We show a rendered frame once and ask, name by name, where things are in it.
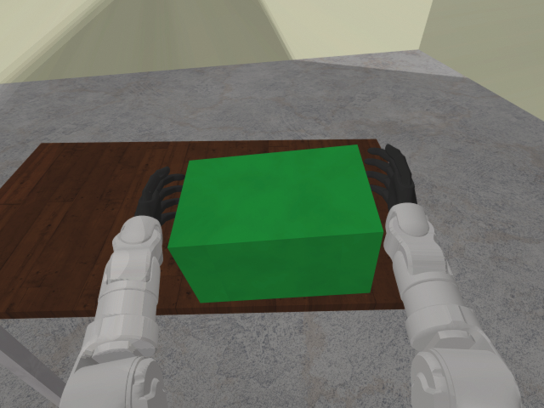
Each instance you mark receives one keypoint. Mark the left robot upper arm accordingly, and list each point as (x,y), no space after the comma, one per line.
(135,382)

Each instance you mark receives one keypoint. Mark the robot right forearm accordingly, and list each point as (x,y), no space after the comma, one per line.
(437,316)

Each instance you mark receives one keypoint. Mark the robot left forearm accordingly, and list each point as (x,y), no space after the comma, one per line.
(125,322)

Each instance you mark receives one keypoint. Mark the carton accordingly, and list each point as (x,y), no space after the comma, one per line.
(288,224)

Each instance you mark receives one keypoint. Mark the robot left hand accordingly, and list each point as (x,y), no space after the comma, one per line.
(151,202)

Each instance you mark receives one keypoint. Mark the right robot upper arm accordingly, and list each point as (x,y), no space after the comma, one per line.
(461,378)

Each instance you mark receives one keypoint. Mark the table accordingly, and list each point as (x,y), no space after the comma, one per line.
(62,208)

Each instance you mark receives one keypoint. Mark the robot right hand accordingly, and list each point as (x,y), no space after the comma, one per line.
(398,181)

